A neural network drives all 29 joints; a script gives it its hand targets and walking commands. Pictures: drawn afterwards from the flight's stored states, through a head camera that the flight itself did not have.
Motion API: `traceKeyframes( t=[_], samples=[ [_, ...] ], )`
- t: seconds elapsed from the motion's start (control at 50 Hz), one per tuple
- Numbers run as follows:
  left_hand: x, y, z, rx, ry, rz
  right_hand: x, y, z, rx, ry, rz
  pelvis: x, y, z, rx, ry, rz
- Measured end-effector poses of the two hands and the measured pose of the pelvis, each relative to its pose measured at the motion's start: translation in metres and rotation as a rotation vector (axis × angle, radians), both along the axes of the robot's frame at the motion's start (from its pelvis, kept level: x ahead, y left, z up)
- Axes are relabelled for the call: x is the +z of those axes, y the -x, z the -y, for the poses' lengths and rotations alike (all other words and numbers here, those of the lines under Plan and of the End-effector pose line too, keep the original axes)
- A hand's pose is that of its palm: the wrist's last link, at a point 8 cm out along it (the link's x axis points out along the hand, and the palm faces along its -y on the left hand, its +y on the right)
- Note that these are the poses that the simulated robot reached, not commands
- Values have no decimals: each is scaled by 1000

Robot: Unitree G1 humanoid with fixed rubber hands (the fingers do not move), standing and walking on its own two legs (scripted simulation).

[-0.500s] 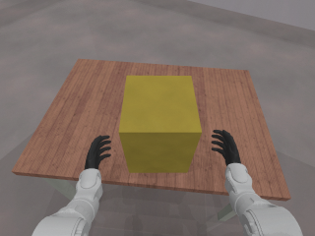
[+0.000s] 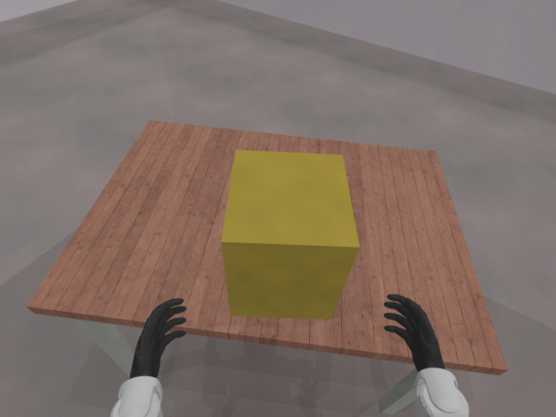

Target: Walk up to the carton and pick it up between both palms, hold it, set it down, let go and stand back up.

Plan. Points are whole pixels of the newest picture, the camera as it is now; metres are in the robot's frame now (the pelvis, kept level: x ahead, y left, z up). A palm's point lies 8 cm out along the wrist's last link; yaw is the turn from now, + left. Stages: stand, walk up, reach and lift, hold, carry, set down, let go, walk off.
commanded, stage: set down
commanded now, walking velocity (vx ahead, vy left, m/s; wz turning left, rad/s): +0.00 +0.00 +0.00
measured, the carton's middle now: (284, 237) +0.45 -0.02 -0.04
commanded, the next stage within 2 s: let go in 1.30 s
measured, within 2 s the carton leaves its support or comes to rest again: neither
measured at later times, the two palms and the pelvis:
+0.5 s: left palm (142, 364) +0.22 +0.20 -0.05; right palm (417, 367) +0.22 -0.21 -0.05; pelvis +0.01 +0.00 +0.00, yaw +0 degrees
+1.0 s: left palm (132, 389) +0.19 +0.21 -0.07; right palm (425, 385) +0.19 -0.22 -0.06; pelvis +0.02 +0.00 +0.01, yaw +0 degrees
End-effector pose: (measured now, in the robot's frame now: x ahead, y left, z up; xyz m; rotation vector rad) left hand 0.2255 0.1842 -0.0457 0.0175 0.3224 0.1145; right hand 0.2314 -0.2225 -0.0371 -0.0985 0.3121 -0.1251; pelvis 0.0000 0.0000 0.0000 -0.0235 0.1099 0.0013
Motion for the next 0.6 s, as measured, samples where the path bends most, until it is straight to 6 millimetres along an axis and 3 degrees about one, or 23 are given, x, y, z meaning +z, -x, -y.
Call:
traceKeyframes(
  t=[0.1, 0.24, 0.42, 0.6],
  samples=[
    [-8, 17, -1, -7, -11, -37, -4, 19, -2, 0, -6, -39, 0, 4, 0, 0, -1, 20],
    [-2, 10, -8, -1, -35, -11, -4, 18, -13, 11, -34, -51, 0, 4, 1, 0, -2, 22],
    [-9, 4, -11, 4, -42, -99, -7, 12, -15, -1, -44, -75, 3, -7, 1, 2, -2, 36],
    [-4, 9, -11, -6, -38, -135, -13, 28, -8, -30, -49, -125, 7, -21, 3, 5, -5, 65]
  ],
)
